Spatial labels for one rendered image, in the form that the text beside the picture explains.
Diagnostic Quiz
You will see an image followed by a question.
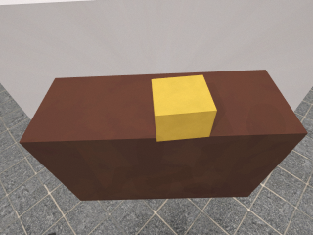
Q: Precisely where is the carton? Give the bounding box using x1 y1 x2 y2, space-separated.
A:
151 75 217 142

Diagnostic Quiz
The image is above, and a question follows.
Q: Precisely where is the pedestal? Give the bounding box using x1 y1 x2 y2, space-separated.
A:
19 70 308 201

